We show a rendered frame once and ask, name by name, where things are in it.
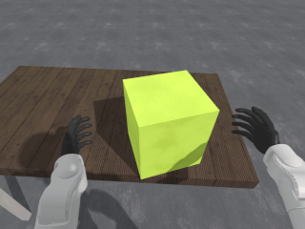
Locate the table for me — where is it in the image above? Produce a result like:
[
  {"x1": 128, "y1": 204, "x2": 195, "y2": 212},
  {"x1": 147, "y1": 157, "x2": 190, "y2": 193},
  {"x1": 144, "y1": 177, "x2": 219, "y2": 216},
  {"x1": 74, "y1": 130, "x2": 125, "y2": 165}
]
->
[{"x1": 0, "y1": 65, "x2": 259, "y2": 221}]

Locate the carton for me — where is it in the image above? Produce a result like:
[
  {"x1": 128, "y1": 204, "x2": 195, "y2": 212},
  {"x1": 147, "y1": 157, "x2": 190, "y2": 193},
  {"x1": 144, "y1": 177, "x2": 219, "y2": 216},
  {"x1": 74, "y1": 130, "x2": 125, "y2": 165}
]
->
[{"x1": 123, "y1": 70, "x2": 219, "y2": 179}]

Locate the right robot forearm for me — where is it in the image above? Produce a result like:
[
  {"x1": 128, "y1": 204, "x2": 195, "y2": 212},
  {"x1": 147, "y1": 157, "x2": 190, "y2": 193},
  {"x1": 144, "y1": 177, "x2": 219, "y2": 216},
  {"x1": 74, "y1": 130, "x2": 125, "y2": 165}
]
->
[{"x1": 263, "y1": 144, "x2": 305, "y2": 229}]

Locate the left robot forearm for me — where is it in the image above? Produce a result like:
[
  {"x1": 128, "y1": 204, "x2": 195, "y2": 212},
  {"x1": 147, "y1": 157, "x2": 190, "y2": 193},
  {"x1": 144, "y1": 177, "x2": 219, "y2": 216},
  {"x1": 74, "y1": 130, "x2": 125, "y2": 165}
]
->
[{"x1": 34, "y1": 154, "x2": 88, "y2": 229}]

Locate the left robot hand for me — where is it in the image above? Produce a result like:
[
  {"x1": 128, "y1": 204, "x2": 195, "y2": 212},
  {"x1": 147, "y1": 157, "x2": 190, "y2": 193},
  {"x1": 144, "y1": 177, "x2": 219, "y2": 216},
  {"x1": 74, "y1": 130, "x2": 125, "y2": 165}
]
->
[{"x1": 61, "y1": 114, "x2": 92, "y2": 156}]

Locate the right robot hand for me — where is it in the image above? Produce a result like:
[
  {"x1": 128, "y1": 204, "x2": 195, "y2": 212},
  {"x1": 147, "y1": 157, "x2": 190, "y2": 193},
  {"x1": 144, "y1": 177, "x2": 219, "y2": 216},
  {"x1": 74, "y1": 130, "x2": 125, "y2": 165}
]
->
[{"x1": 232, "y1": 106, "x2": 281, "y2": 155}]

